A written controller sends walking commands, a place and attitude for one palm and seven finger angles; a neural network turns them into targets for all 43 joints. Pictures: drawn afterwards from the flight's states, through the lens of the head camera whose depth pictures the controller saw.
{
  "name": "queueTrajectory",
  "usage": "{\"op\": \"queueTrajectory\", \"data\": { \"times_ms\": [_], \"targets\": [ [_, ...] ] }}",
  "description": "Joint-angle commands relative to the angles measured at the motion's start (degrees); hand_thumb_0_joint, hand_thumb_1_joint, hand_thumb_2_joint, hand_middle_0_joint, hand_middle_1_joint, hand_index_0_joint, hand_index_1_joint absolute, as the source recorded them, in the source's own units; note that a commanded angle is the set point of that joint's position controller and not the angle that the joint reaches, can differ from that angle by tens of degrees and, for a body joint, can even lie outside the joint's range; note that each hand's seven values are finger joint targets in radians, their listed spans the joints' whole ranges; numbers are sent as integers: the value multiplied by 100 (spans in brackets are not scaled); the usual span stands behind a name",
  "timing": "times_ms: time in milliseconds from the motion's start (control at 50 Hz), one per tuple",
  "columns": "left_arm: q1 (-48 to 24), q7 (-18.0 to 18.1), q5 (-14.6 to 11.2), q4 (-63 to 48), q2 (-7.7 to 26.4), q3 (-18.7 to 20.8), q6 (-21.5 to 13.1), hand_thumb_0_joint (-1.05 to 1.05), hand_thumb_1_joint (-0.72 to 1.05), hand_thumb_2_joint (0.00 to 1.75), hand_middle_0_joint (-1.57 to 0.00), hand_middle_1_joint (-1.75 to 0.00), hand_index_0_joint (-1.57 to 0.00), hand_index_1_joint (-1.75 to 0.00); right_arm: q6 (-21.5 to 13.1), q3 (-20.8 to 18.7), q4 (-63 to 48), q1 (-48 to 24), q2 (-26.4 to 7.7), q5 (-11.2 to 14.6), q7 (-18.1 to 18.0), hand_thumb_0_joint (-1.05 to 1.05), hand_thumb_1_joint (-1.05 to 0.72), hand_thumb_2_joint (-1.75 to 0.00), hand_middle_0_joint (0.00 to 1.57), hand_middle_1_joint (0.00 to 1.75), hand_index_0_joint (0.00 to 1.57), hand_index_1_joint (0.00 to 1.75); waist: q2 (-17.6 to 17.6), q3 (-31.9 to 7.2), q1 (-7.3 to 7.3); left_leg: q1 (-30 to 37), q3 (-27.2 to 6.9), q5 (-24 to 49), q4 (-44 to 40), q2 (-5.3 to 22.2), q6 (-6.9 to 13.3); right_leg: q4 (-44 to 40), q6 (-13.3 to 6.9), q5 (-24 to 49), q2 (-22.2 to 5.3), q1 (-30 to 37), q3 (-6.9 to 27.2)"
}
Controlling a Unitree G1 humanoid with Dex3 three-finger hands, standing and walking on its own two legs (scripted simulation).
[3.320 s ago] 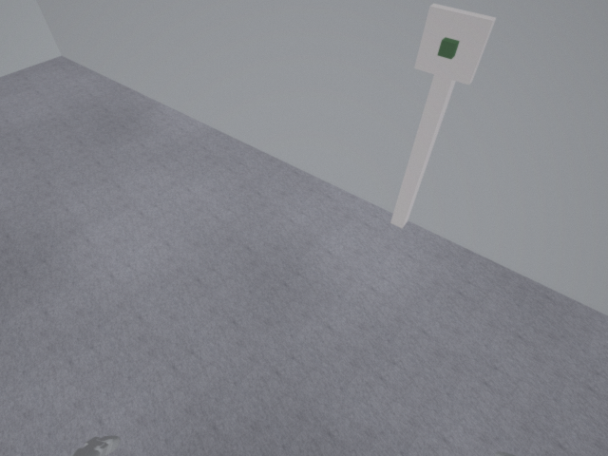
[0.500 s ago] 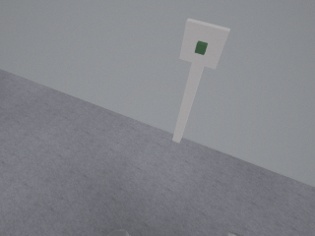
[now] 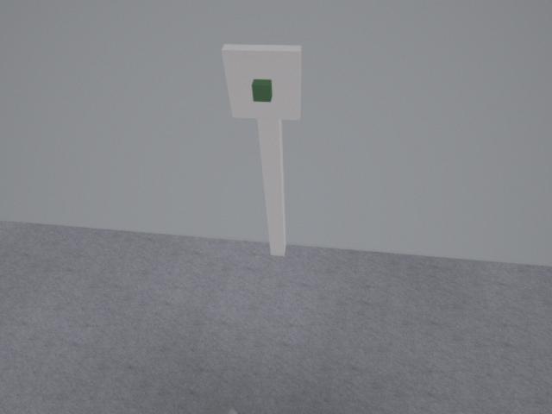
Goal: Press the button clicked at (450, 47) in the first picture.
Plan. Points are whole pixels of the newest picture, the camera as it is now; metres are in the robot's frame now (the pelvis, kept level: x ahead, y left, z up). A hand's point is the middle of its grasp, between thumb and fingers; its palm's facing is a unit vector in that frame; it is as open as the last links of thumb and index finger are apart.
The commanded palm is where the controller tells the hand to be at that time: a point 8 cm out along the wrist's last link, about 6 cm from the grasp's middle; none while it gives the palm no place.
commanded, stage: take the last steps up to it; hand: left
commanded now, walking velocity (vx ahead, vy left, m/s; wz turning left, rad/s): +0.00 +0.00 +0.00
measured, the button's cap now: (262, 89) +0.80 +0.07 +0.05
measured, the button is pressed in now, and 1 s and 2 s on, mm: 0 0 0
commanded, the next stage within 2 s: come to a stop and stand still in 0.92 s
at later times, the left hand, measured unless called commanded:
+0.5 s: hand out of the picture +0.15 +0.16 -0.16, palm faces -0.13 -0.98 -0.15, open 7.4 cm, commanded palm none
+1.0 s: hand (231, 395) +0.19 +0.10 -0.19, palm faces +0.00 -0.99 -0.12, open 7.3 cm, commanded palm none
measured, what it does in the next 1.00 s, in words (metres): walks ahead: left foot, then right foot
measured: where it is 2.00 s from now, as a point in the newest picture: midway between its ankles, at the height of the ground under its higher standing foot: outside the picture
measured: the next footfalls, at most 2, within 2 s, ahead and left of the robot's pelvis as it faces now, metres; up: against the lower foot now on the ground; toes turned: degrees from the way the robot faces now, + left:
left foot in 0.18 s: +0.05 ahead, +0.13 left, +0.00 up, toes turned +5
right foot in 0.60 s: +0.18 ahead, -0.18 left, +0.00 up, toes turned -15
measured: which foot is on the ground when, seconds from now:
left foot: up 0.00-0.16, down 0.18-0.60, up 0.62-0.96, down 0.98-1.00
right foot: down 0.00-0.18, up 0.20-0.58, down 0.60-1.00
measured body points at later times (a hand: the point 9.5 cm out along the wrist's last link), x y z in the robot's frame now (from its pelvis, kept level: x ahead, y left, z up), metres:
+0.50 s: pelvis +0.07 -0.01 +0.01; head +0.09 +0.00 +0.46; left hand +0.16 +0.22 -0.15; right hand -0.05 -0.21 -0.13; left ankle +0.01 +0.13 -0.73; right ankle +0.11 -0.16 -0.69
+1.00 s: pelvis +0.22 -0.06 +0.00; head +0.23 -0.04 +0.45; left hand +0.19 +0.15 -0.17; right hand +0.31 -0.30 -0.13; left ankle +0.30 +0.03 -0.73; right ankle +0.14 -0.17 -0.73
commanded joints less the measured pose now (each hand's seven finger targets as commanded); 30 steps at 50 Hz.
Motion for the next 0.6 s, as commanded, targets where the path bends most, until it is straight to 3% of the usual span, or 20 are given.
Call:
{"op": "queueTrajectory", "data": {
  "times_ms": [0,60,100,120,140,160,180,200,220,240,260,300,380,420,460,480,520,540,560,580],
  "targets": [
    [70,93,-6,-296,1080,229,-8,0,90,90,-20,-30,-20,-30,-152,-9,-371,157,-160,-20,-2,0,-90,-90,20,30,20,30,-1149,-314,78,-96,-178,147,-252,-44,-52,-1434,-875,1871,-1368,310,1251],
    [236,38,-9,-171,1124,260,3,0,90,90,-20,-30,-20,-30,-227,18,-415,209,-93,-47,14,0,-90,-90,20,30,20,30,-1192,-361,159,240,-34,117,-1177,-155,-15,-1612,-892,438,-1269,395,1485],
    [127,-7,-45,-155,1085,274,13,0,90,90,-20,-30,-20,-30,-317,39,-321,616,-76,-72,-1,0,-90,-90,20,30,20,30,-1237,-378,17,949,135,484,-2135,-235,45,-1476,-746,-601,-1053,54,1462],
    [25,-36,-80,-151,1017,251,25,0,90,90,-20,-30,-20,-30,-380,56,-199,965,-83,-74,-14,0,-90,-90,20,30,20,30,-1051,-314,-151,1602,228,822,-2868,-248,73,-1230,-562,-1126,-842,-418,1321],
    [22,-82,-103,-204,706,194,45,0,90,90,-20,-30,-20,-30,-446,21,-95,1317,-351,-106,-44,0,-90,-90,20,30,20,30,12,-229,-277,2080,-600,174,-3663,263,249,-356,-293,-1492,-370,-1111,976],
    [-7,-152,-102,-360,353,124,54,0,90,90,-20,-30,-20,-30,-458,-97,-82,1648,-921,-168,-58,0,-90,-90,20,30,20,30,1597,19,-411,2072,-2492,-1177,-4595,1637,726,1222,44,-1661,303,-1964,95],
    [-395,-185,-3,-556,527,191,48,0,90,90,-20,-30,-20,-30,-457,-143,-140,1558,-1124,-178,-84,0,-90,-90,20,30,20,30,1448,451,-470,1432,-3358,-1943,-5142,2241,1149,2164,21,-1599,111,-2307,430],
    [-592,-223,61,-518,642,248,60,0,90,90,-20,-30,-20,-30,-489,-101,-131,1345,-952,-170,-99,0,-90,-90,20,30,20,30,982,729,-376,1083,-3132,-1942,-5271,2098,1104,2795,20,-1155,-76,-2352,656],
    [-390,-278,57,-424,616,276,39,0,90,90,-20,-30,-20,-30,-526,-41,-207,1003,-737,-145,-104,0,-90,-90,20,30,20,30,670,814,-164,1022,-2499,-1390,-5158,1789,1003,3066,61,-680,-175,-2331,644],
    [-209,-315,51,-290,558,272,23,0,90,90,-20,-30,-20,-30,-576,5,-244,827,-595,-132,-113,0,-90,-90,20,30,20,30,493,732,-62,1115,-1880,-642,-5002,1517,902,3158,120,-333,-225,-2239,604],
    [-53,-341,31,-179,463,243,-1,0,90,90,-20,-30,-20,-30,-631,45,-193,840,-455,-108,-131,0,-90,-90,20,30,20,30,333,507,-18,1376,-1468,14,-4857,1340,879,3108,163,-110,-253,-2143,529],
    [23,-334,13,-103,347,180,2,0,90,90,-20,-30,-20,-30,-681,31,-61,1124,-437,-99,-129,0,-90,-90,20,30,20,30,453,277,-63,1799,-862,1118,-4641,1168,854,2908,236,100,-281,-2116,399],
    [-402,-337,-4,-146,221,99,-13,0,90,90,-20,-30,-20,-30,-683,-18,197,1595,-420,-115,-118,0,-90,-90,20,30,20,30,410,284,-254,2213,-529,2085,-4482,1286,974,1876,303,-10,-424,-2072,142],
    [-621,-339,-19,-160,176,64,-48,0,90,90,-20,-30,-20,-30,-652,-45,287,1653,-440,-137,-88,0,-90,-90,20,30,20,30,584,363,-330,2043,-360,2160,-4409,1252,938,1163,283,-136,-400,-1690,-44],
    [-590,-333,-41,-100,189,63,-100,0,90,90,-20,-30,-20,-30,-613,-89,312,1557,-513,-145,-47,0,-90,-90,20,30,20,30,759,303,-310,1843,-327,1990,-4275,1262,909,672,218,-243,-273,-1169,-204],
    [-511,-329,-41,-62,183,76,-122,0,90,90,-20,-30,-20,-30,-601,-102,313,1497,-522,-147,-41,0,-90,-90,20,30,20,30,815,344,-257,1660,-320,1877,-4202,1257,888,475,184,-218,-221,-889,-265],
    [143,-303,-35,220,299,132,-197,0,90,90,-20,-30,-20,-30,-573,-106,323,1297,-508,-117,-30,0,-90,-90,20,30,20,30,571,38,92,1407,-104,1942,-3504,1044,677,-366,93,261,17,260,-487],
    [852,-264,-18,486,541,194,-267,0,90,90,-20,-30,-20,-30,-583,-95,344,1287,-410,-66,3,0,-90,-90,20,30,20,30,109,-328,412,980,218,2160,-2531,756,490,-680,-34,386,-50,1384,-324],
    [1677,-176,2,736,1141,319,-346,0,90,90,-20,-30,-20,-30,-603,-15,255,1287,-108,1,74,0,-90,-90,20,30,20,30,-1149,-817,760,-315,632,1122,-997,368,268,-1090,-429,-262,-1237,2769,1048],
    [2216,-104,-70,873,1615,389,-342,0,90,90,-20,-30,-20,-30,-597,68,-76,882,122,28,70,0,-90,-90,20,30,20,30,-2000,-868,881,-1318,327,-914,521,-179,206,-1785,-869,47,-2366,2900,2870]
  ]
}}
